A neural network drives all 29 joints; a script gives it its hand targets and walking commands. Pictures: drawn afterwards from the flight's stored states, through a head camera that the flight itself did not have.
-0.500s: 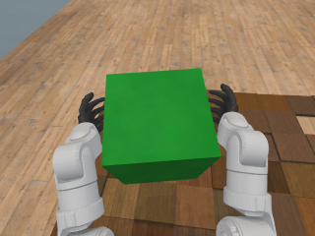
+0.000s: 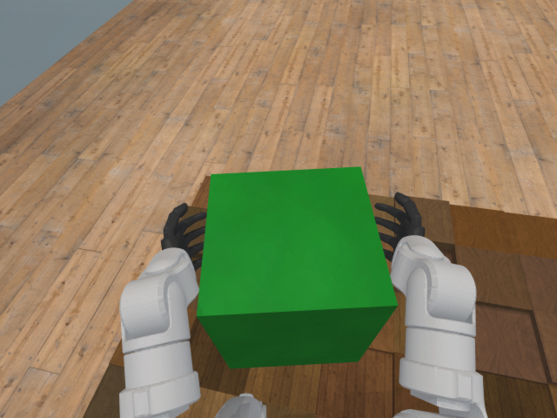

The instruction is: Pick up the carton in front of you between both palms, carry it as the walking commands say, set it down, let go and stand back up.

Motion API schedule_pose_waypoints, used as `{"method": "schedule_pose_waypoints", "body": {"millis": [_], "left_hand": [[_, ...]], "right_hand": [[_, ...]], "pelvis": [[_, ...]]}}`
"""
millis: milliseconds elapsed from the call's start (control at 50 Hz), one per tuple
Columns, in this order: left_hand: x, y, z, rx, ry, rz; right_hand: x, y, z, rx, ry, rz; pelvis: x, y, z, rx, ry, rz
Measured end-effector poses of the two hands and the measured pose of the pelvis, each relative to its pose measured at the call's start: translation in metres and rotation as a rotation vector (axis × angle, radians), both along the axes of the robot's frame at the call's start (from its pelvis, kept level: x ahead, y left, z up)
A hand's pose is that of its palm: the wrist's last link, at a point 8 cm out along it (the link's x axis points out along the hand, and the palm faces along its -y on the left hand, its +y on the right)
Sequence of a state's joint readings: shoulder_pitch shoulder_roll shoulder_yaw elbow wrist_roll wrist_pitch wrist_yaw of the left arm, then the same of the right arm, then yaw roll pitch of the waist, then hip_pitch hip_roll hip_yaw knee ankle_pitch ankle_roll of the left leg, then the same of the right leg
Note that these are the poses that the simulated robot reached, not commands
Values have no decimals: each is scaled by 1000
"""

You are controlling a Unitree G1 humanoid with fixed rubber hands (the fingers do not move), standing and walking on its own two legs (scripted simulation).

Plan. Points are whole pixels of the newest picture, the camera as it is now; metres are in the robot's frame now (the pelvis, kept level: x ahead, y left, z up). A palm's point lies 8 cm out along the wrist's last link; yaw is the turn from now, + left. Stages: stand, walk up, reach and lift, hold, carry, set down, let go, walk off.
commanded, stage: carry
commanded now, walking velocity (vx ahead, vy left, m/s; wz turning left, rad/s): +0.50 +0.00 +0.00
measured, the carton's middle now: (290, 275) +0.33 +0.02 +0.01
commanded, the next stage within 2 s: none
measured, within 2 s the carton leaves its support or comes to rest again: neither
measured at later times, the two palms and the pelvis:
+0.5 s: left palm (227, 68) +0.66 +0.14 +0.17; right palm (404, 69) +0.63 -0.17 +0.17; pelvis +0.32 +0.01 +0.02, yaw -2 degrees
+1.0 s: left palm (272, 41) +0.88 +0.07 +0.11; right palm (404, 45) +0.86 -0.23 +0.11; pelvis +0.63 -0.06 +0.03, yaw -1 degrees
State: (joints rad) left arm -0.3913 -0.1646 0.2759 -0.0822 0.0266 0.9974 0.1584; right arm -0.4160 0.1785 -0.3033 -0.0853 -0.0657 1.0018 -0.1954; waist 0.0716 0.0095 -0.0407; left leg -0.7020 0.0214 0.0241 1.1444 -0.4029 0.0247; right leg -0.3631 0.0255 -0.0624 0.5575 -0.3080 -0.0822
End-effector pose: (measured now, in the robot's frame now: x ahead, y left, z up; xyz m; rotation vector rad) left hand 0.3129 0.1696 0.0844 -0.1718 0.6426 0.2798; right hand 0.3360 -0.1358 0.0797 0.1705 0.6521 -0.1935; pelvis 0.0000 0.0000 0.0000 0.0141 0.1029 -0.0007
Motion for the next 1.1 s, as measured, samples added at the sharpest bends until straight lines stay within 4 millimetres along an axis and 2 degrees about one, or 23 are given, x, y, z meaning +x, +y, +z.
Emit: {"method": "schedule_pose_waypoints", "body": {"millis": [80,180,340,420,480,580,660,760,840,900,1000,1040,1100], "left_hand": [[53,10,8,5,-40,7],[138,12,20,22,-130,-59],[250,-13,59,14,-157,-122],[300,-24,76,26,-182,-123],[335,-31,82,35,-192,-113],[393,-42,74,45,-182,-81],[419,-41,50,12,-96,-23],[435,-39,23,3,12,17],[468,-46,17,33,22,-11],[503,-62,19,45,14,-77],[566,-100,29,73,28,-206],[590,-114,31,72,22,-230],[625,-130,30,67,-12,-225]], "right_hand": [[53,8,7,-23,-41,-2],[121,11,25,-57,-129,-36],[192,-14,67,-44,-163,-118],[239,-26,86,-49,-189,-129],[281,-32,91,-41,-198,-111],[355,-43,77,-18,-189,-55],[405,-39,55,-18,-105,28],[448,-35,28,-27,3,101],[479,-41,23,-52,3,130],[495,-57,23,-62,-8,94],[520,-95,26,-52,15,-23],[538,-107,28,-49,11,-48],[576,-124,30,-46,-23,-46]], "pelvis": [[53,7,5,6,7,5],[123,22,-3,16,-5,-13],[211,30,22,-14,5,-25],[260,23,26,-15,3,-30],[302,12,21,-4,-4,-33],[379,-14,3,-7,-29,-21],[422,-34,4,8,-24,25],[475,-48,16,34,-6,35],[525,-51,18,32,-13,11],[568,-52,19,22,-28,-21],[634,-63,27,-7,-13,-24],[660,-72,28,-14,-13,-26],[702,-90,21,-23,-28,-26]]}}
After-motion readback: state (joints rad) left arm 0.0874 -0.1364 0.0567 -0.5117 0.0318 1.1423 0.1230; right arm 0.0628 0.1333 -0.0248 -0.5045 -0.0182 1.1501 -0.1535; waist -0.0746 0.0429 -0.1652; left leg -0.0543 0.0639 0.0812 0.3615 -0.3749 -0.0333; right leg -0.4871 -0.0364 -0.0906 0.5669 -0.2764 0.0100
